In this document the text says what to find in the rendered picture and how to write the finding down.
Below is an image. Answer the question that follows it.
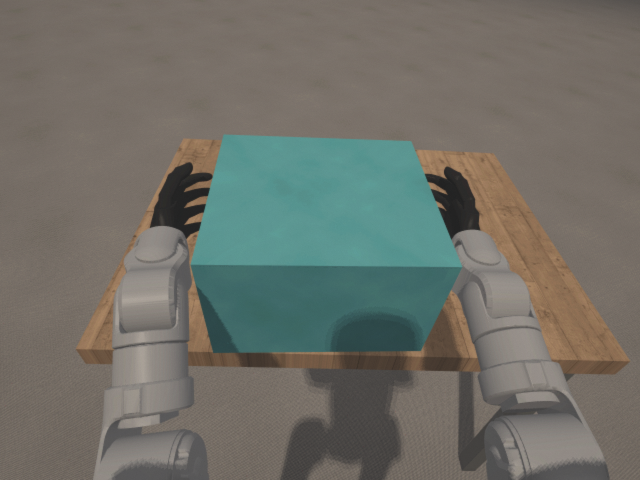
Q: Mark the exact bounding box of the robot right hand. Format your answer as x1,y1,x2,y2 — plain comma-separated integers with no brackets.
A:
425,167,480,240

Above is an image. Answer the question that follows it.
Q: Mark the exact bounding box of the left robot forearm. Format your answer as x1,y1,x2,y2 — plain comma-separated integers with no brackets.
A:
93,226,194,480

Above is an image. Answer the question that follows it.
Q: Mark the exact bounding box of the right robot upper arm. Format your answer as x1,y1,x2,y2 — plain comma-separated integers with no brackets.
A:
484,413,608,480

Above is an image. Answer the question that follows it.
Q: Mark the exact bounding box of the left robot upper arm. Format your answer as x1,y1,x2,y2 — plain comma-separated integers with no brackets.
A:
96,429,209,480

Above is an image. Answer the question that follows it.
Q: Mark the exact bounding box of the robot left hand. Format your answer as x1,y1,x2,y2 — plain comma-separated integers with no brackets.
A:
150,162,213,239

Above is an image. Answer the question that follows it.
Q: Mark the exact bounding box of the carton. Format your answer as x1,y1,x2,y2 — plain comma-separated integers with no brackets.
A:
190,135,462,353

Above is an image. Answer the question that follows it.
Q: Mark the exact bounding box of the table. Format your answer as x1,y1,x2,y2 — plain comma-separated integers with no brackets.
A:
76,138,630,471

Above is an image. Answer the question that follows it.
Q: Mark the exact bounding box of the right robot forearm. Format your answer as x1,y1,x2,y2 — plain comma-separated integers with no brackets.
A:
451,230,610,480

